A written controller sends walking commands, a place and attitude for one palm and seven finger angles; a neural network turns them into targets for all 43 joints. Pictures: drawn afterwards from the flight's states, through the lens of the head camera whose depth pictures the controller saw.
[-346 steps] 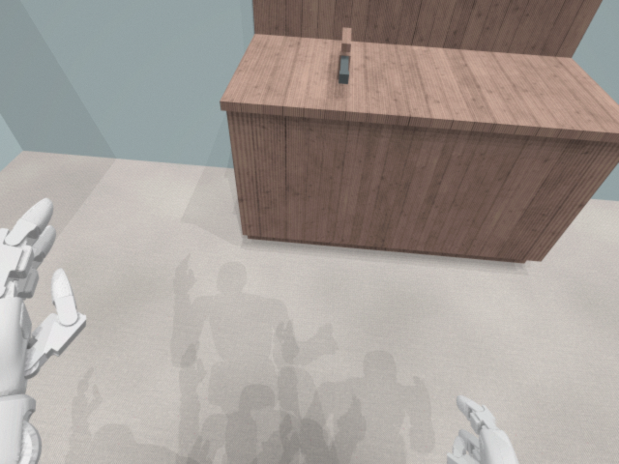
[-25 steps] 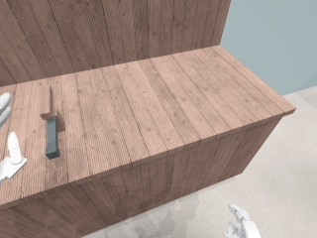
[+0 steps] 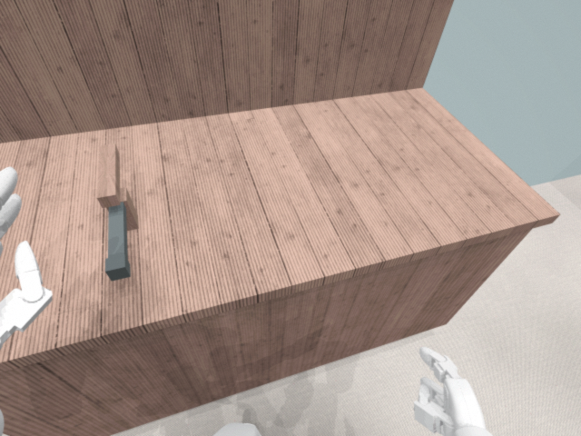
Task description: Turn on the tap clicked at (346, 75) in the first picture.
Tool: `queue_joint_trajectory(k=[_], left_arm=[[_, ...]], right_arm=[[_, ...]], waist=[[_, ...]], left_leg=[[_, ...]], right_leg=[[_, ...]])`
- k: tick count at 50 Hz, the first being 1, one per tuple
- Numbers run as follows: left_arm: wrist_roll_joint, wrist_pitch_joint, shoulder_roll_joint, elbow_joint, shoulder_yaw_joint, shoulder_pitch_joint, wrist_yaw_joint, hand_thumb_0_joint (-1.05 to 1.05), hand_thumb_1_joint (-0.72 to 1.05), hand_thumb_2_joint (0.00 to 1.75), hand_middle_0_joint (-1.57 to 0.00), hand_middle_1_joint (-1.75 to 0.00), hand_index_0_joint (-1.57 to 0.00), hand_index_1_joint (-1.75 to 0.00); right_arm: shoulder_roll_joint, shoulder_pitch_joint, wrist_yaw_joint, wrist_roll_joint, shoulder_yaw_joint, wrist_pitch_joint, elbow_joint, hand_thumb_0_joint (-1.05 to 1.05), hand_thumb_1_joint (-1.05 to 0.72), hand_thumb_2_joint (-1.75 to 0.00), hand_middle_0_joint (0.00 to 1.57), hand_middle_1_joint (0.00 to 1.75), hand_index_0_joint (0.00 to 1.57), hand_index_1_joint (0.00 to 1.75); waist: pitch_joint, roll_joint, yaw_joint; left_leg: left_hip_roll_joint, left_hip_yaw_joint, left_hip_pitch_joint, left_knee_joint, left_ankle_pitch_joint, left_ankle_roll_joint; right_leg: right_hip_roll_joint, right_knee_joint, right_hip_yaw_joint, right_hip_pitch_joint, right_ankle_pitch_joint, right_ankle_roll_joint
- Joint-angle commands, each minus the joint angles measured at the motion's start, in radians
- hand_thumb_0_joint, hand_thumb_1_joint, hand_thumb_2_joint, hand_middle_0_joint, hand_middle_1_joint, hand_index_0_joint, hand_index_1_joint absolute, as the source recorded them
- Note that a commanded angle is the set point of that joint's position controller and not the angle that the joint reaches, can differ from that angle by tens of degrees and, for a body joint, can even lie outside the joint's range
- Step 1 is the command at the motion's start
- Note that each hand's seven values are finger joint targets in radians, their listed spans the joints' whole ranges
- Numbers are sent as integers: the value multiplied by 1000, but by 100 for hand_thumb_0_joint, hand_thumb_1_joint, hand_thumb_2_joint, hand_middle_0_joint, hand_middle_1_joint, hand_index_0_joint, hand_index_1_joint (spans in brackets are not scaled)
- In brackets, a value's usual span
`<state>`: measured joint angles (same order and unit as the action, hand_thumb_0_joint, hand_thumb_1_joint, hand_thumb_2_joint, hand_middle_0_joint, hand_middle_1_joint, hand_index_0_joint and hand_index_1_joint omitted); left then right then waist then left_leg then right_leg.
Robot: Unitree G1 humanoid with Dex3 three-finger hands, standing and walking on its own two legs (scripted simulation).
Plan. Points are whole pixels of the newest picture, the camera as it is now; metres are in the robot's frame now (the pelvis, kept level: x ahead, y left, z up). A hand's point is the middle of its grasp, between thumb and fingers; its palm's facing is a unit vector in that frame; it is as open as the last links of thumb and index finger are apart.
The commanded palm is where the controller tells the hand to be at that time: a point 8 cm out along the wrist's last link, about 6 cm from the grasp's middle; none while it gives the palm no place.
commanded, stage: come to a stop and stand still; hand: left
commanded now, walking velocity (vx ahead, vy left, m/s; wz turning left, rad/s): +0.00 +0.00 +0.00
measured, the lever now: (118, 267) +0.33 +0.31 +0.00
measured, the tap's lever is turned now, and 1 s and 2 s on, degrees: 0 0 0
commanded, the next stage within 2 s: look again from close up in 0.38 s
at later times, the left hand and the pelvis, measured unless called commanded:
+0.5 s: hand (38, 300) +0.20 +0.28 +0.15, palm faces +0.43 -0.81 -0.40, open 7.4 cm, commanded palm +0.14 +0.30 +0.18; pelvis +0.00 +0.02 +0.00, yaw +3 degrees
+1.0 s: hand out of the picture +0.23 +0.34 +0.16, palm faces +0.43 -0.81 -0.40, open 7.4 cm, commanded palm +0.17 +0.35 +0.18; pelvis +0.00 +0.08 +0.00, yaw -2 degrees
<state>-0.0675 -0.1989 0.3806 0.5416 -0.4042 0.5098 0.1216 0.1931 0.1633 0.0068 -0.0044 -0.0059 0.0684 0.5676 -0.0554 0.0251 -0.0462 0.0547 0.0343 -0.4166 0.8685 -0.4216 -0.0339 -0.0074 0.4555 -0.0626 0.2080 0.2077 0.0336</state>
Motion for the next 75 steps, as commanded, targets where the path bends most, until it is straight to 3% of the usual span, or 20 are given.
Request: queue_joint_trajectory(k=[1,5,7,11,14,16,20,23,24,25,27,28,31,37,39,44,51,55,60,75], left_arm=[[10,-21,91,142,9,-226,23,0,90,90,-20,-30,-20,-30],[35,-22,130,261,14,-384,50,0,90,90,-20,-30,-20,-30],[43,-21,151,215,-27,-364,41,0,90,90,-20,-30,-20,-30],[54,-49,136,225,-41,-247,31,0,90,90,-20,-30,-20,-30],[39,-44,149,136,-81,-72,26,0,90,90,-20,-30,-20,-30],[14,-18,104,104,-49,-31,18,0,90,90,-20,-30,-20,-30],[2,0,116,51,-46,-77,24,0,90,90,-20,-30,-20,-30],[8,-2,130,53,-35,-169,17,0,90,90,-20,-30,-20,-30],[27,-189,1018,448,-300,-1080,41,0,90,90,-20,-30,-20,-30],[53,-107,340,-38,-206,-673,11,0,90,90,-20,-30,-20,-30],[39,-83,330,-43,-141,-511,-1,0,90,90,-20,-30,-20,-30],[31,-94,288,-23,-107,-436,-16,0,90,90,-20,-30,-20,-30],[10,-106,138,133,-18,-202,-31,0,90,90,-20,-30,-20,-30],[15,-105,213,162,-160,-74,-1,0,90,90,-20,-30,-20,-30],[15,-110,274,180,-213,-133,9,0,90,90,-20,-30,-20,-30],[32,-100,212,216,-134,-216,0,0,90,90,-20,-30,-20,-30],[66,-38,106,224,-16,-237,-13,0,90,90,-20,-30,-20,-30],[52,-18,128,140,-72,-151,-17,0,90,90,-20,-30,-20,-30],[29,-24,142,124,-108,-90,-20,0,90,90,-20,-30,-20,-30],[11,-6,138,109,-27,-225,-8,0,90,90,-20,-30,-20,-30]], right_arm=[[105,-55,38,-2,23,46,-98,0,-90,-90,20,30,20,30],[145,-90,72,-5,37,87,-136,0,-90,-90,20,30,20,30],[128,-94,65,-1,25,99,-119,0,-90,-90,20,30,20,30],[101,-71,38,2,23,129,-122,0,-90,-90,20,30,20,30],[95,-51,18,3,25,129,-115,0,-90,-90,20,30,20,30],[100,-32,15,0,30,110,-108,0,-90,-90,20,30,20,30],[108,-47,33,0,18,94,-80,0,-90,-90,20,30,20,30],[129,-61,49,-9,33,91,-96,0,-90,-90,20,30,20,30],[176,57,131,-81,-182,104,-243,0,-90,-90,20,30,20,30],[46,-43,93,-62,-30,150,-149,0,-90,-90,20,30,20,30],[184,-89,44,-7,20,142,-116,0,-90,-90,20,30,20,30],[166,-51,27,-3,28,148,-116,0,-90,-90,20,30,20,30],[168,-24,-20,-6,46,155,-133,0,-90,-90,20,30,20,30],[165,-79,-3,5,41,128,-152,0,-90,-90,20,30,20,30],[171,-78,16,8,36,109,-151,0,-90,-90,20,30,20,30],[154,-58,16,12,31,110,-154,0,-90,-90,20,30,20,30],[147,-29,-15,26,34,112,-141,0,-90,-90,20,30,20,30],[122,-51,-10,20,19,74,-161,0,-90,-90,20,30,20,30],[119,-79,9,11,13,42,-175,0,-90,-90,20,30,20,30],[128,-61,30,-4,27,70,-134,0,-90,-90,20,30,20,30]], waist=[[118,-71,72],[22,-199,34],[-29,-287,38],[73,-254,21],[151,-34,24],[123,114,31],[150,20,43],[113,59,40],[-83,-154,75],[-11,22,40],[35,4,9],[105,-24,9],[242,-144,9],[162,-23,14],[161,-89,24],[209,-235,22],[217,-174,36],[197,-116,35],[134,-114,37],[106,-43,41]], left_leg=[[-6,-92,313,-300,235,4],[-235,261,66,-630,-166,115],[-242,296,-137,-746,-403,134],[-191,184,-66,-636,-248,115],[-68,16,86,-394,43,48],[-50,-2,119,-238,187,23],[-83,20,227,-378,304,30],[-87,17,258,-411,318,47],[-53,14,145,-421,269,91],[-154,46,190,-375,216,84],[-62,31,244,-334,164,63],[-66,23,231,-315,146,61],[-81,7,257,-363,236,58],[-132,43,214,-466,300,56],[-149,63,209,-498,340,59],[-186,79,336,-474,534,60],[-255,126,482,-496,729,-1],[-227,109,364,-506,529,-7],[-208,120,125,-657,-96,20],[-146,0,167,-385,78,64]], right_leg=[[111,-77,71,188,127,39],[-22,150,52,65,243,-44],[-47,248,52,-64,215,-46],[-35,64,69,-165,108,-35],[53,-174,218,-105,47,6],[167,-211,346,7,9,64],[68,-108,179,36,-75,-4],[30,-150,180,57,-26,-24],[28,-239,114,88,-21,-82],[100,-157,160,233,198,-24],[89,-207,287,199,123,30],[126,-195,315,153,103,43],[100,-93,243,0,-83,38],[39,-43,115,16,-116,-10],[27,5,91,-1,-118,-16],[21,40,55,55,-3,-21],[-7,80,34,151,131,-32],[-7,-77,17,36,37,-29],[1,-82,34,-63,49,-26],[79,-190,141,67,100,18]])
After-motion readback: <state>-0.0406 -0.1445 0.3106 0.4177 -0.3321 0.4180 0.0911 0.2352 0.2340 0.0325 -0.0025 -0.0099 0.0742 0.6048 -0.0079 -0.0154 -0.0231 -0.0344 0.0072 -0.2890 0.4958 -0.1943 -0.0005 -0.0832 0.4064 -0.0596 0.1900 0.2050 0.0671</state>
